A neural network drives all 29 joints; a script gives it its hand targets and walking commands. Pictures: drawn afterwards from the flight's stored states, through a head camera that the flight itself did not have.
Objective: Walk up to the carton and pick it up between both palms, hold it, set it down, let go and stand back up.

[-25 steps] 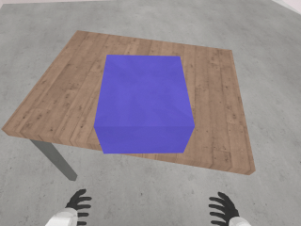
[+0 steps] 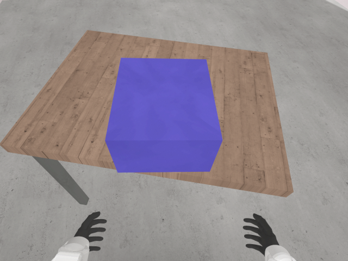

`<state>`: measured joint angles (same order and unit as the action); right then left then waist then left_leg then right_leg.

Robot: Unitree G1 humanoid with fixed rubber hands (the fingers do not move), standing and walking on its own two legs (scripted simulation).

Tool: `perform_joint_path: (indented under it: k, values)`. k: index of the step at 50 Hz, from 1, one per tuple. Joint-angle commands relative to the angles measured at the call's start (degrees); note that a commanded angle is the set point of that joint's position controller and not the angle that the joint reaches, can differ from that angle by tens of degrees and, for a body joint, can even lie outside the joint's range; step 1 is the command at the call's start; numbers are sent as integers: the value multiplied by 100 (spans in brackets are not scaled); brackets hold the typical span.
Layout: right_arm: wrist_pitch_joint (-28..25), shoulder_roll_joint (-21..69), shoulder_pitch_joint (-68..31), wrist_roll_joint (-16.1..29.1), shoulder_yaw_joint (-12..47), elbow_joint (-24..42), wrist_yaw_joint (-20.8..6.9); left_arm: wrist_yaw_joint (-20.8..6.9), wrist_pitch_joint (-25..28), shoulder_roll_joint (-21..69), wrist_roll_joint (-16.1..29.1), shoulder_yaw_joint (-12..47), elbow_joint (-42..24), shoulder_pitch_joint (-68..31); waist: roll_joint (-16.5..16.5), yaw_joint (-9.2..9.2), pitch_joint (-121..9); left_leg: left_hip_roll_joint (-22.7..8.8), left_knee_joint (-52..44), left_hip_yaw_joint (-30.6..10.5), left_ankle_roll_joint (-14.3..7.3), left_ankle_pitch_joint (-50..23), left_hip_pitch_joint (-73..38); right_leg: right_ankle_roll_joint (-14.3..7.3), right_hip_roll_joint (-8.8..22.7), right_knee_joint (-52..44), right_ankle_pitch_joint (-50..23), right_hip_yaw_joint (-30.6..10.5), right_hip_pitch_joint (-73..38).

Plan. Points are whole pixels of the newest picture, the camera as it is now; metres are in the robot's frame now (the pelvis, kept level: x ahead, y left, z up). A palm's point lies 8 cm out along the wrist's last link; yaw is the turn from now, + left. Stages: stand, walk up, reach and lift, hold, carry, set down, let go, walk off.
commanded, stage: let go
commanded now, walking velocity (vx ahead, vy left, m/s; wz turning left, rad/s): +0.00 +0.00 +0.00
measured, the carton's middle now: (164, 113) +0.52 +0.04 -0.02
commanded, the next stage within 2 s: stand in 0.48 s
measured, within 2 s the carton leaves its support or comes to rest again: neither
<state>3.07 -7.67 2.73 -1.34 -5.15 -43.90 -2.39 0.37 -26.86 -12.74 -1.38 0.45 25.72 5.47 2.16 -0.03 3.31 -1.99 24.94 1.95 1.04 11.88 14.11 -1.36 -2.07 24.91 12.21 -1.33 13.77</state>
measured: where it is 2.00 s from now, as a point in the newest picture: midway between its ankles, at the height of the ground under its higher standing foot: outside the picture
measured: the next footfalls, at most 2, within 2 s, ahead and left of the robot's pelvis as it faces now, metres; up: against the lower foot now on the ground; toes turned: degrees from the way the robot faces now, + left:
none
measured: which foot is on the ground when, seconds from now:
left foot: down 0.00-1.00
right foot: down 0.00-1.00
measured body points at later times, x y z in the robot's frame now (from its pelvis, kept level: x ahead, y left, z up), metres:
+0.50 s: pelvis -0.01 +0.01 +0.00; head +0.00 +0.03 +0.45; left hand +0.17 +0.23 -0.11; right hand +0.17 -0.22 -0.11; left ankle +0.01 +0.13 -0.74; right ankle +0.01 -0.10 -0.74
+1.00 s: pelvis +0.09 +0.03 +0.00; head +0.09 +0.04 +0.45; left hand +0.06 +0.28 -0.16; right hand +0.12 -0.20 -0.15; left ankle +0.02 +0.13 -0.74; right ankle +0.01 -0.11 -0.74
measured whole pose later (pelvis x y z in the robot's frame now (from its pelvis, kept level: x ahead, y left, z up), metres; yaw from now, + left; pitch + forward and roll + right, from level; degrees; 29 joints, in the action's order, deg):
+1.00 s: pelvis +0.09 +0.03 +0.00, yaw +7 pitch +3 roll +0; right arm -2.8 -9.6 19.7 -1.5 -2.7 -59.8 1.1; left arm 2.5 2.6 -11.1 -1.2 -2.2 58.8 19.6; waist 0.8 0.6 -3.2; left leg 2.6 24.7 -3.7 -1.7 17.7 9.7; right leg 1.6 2.2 20.0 18.4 3.9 4.1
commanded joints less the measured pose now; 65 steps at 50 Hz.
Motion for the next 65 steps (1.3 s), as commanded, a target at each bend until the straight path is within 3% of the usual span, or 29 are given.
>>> perform_joint_path:
  k: [1,2,3,4,6,7,9,10,13,14,16,17,20,23,24,25,26,27,28,29,32,37,40,42,46,47,59,63,65]
  values:
    - [-294,-571,-480,-68,-248,611,-17,68,252,-566,-15,-162,-807,-520,-189,66,-1056,70,-148,141,-102,-1113,-650,28,168,-420,-588,-107,-179]
    - [4,-319,-811,-128,-12,-158,-24,33,-109,-326,-134,-135,107,-878,-214,-29,-846,6,-222,49,-1,-894,-569,-14,290,-584,-270,-105,-44]
    - [-166,-470,-585,-19,-219,530,-57,79,72,-519,-10,-162,-779,-649,-151,105,-1024,90,-183,136,-101,-1038,-642,3,179,-460,-501,-80,-282]
    - [-13,-412,-864,-169,-164,-158,-51,79,-89,-375,-136,-154,-43,-1007,-142,-30,-789,2,-207,79,-58,-812,-539,-5,265,-515,-210,-81,-68]
    - [-217,-643,-714,-90,-377,596,-89,138,82,-458,11,-124,-905,-769,-72,71,-1234,29,-224,113,-149,-950,-690,-38,134,-375,-443,-50,-403]
    - [-122,-552,-712,-195,-292,184,-74,133,-5,-336,-106,-97,-541,-773,-134,-25,-1191,-9,-258,49,-104,-1009,-700,-61,215,-462,-546,-97,-385]
    - [-314,-736,-581,-182,-452,382,-65,141,224,-488,-104,-120,-801,-701,-257,-11,-1274,38,-202,97,-79,-1217,-649,-14,143,-345,-797,-43,-475]
    - [-133,-533,-706,-253,-309,-208,-72,97,3,-284,-193,-87,-61,-783,-338,-69,-1016,-2,-287,39,-3,-1073,-585,-61,235,-477,-565,-57,-322]
    - [-67,-513,-810,-206,-263,-334,-117,74,-74,-210,-228,-95,35,-910,-312,-53,-823,-7,-342,-21,-16,-697,-560,-120,260,-505,-118,-28,-314]
    - [-185,-623,-763,-172,-379,33,-129,95,50,-305,-187,-147,-348,-842,-171,24,-975,1,-330,16,-78,-665,-607,-96,201,-464,-171,-42,-358]
    - [-36,-526,-987,-296,-367,-519,-132,85,-128,-150,-290,-138,179,-1186,-275,-75,-767,-71,-421,-69,-28,-337,-401,-146,276,-488,131,-29,-320]
    - [-167,-636,-934,-245,-472,-77,-157,128,25,-301,-205,-189,-331,-1123,-240,44,-876,-30,-396,2,-107,-306,-371,-115,228,-412,57,-72,-418]
    - [-287,-648,-857,-309,-484,-144,-139,160,128,-232,-290,-205,-192,-1080,-188,-2,-1110,-54,-288,17,-117,-758,-404,-119,237,-321,-329,-49,-583]
    - [-323,-566,-912,-334,-397,-445,-101,111,150,-184,-351,-211,86,-1151,-265,-74,-870,-62,-308,-4,-45,-470,-381,-137,289,-385,-116,-60,-398]
    - [-235,-476,-1032,-334,-380,-648,-105,90,36,-152,-382,-206,342,-1351,-237,-71,-730,-73,-340,-34,-50,-291,-304,-155,323,-435,111,-67,-331]
    - [-301,-869,1063,-162,-74,-493,210,18,1624,-420,-287,-342,737,534,-1113,96,-594,-385,-892,-861,-234,1540,776,30,466,-491,891,54,-483]
    - [-302,-947,1117,-89,-163,-782,305,14,2269,-794,-364,-516,1235,968,-1070,145,60,-529,-1496,-1195,-447,3300,2212,168,340,-94,1416,-54,-1090]
    - [-341,-1213,805,-118,-207,-784,308,11,2607,-785,-374,-523,1381,1189,-602,413,99,-411,-1377,-1117,-401,3040,2004,170,574,-354,1445,-288,-1029]
    - [-455,-967,569,-111,-125,-555,262,-8,2814,-671,-333,-459,1440,926,-99,350,-77,-283,-889,-966,-359,1562,1266,88,779,-653,835,-471,-801]
    - [-524,-961,586,-93,-141,-528,223,14,3002,-569,-295,-422,1390,702,38,205,-564,-127,-462,-905,-359,909,750,39,859,-896,743,-641,-682]
    - [-628,-732,981,-89,-83,-678,40,26,3098,-381,-161,-380,1501,304,446,-104,-582,65,-167,-685,-329,328,32,-91,894,-1341,1847,-797,71]
    - [-708,-947,1445,-89,-40,-962,82,101,3162,-314,-53,-380,2027,1106,-377,37,-652,-149,-436,-1126,-396,-411,172,-36,741,-819,-104,-190,-777]
    - [-740,-890,1676,-40,12,-1127,206,158,3191,-444,-29,-432,2398,1297,-334,21,-944,-263,-322,-1145,-436,-1875,-250,5,794,-579,-1173,25,-1090]
    - [-722,-867,1928,-21,55,-1305,279,181,3159,-411,-18,-418,2665,1668,-559,104,-1045,-309,-144,-1106,-431,-2635,-507,68,833,-520,-1482,129,-1270]
    - [-657,-914,2268,-28,100,-1471,395,234,3059,-342,26,-377,3092,1885,-231,52,-989,-346,128,-1046,-461,-3676,-844,111,848,-260,-2409,290,-1269]
    - [-637,-847,2316,8,116,-1521,400,241,3020,-191,55,-318,3199,2004,-347,69,-819,-338,59,-1015,-461,-3599,-742,135,844,-303,-2038,338,-1184]
    - [-460,-696,2254,16,299,-1734,511,313,2809,-332,31,-278,3841,1884,-183,24,-434,-247,158,-907,-436,-3277,-537,225,937,-190,-2218,515,-1411]
    - [-447,-757,2268,8,320,-1820,533,296,2749,-123,39,-199,3923,1804,-176,8,-244,-226,53,-935,-405,-3019,-434,210,909,-200,-1748,539,-1329]
    - [-442,-688,2228,30,360,-1844,524,288,2719,-69,71,-187,4016,1849,-417,57,-259,-221,-32,-1013,-425,-2761,-445,205,840,-258,-1276,508,-1256]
